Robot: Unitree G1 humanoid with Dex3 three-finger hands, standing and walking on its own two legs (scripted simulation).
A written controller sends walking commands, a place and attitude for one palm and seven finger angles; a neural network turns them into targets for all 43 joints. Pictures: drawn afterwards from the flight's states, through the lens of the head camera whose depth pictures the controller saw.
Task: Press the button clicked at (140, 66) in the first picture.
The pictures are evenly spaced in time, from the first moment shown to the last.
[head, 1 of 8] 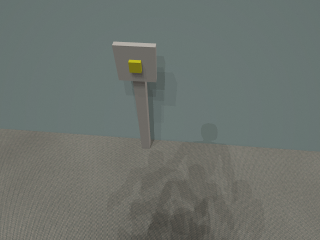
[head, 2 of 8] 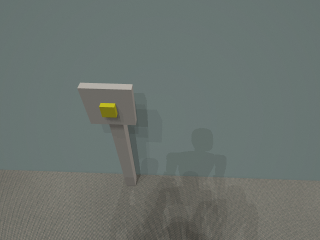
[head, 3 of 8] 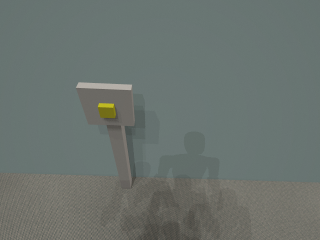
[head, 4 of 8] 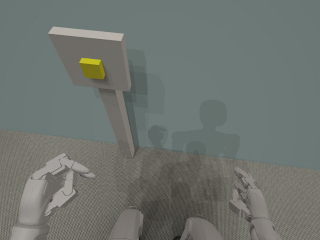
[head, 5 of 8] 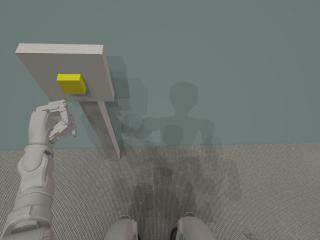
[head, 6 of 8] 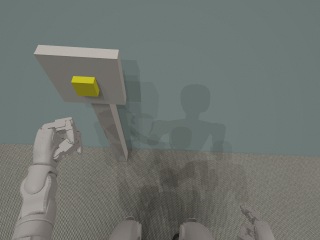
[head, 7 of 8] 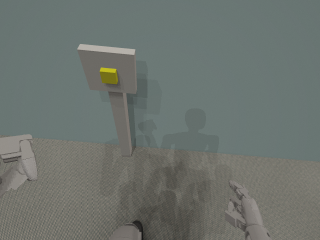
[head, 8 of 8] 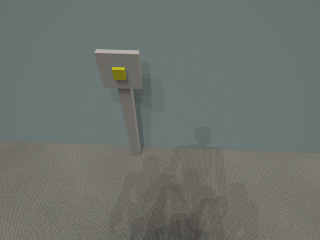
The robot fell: no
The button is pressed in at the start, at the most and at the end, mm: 0 9 0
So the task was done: yes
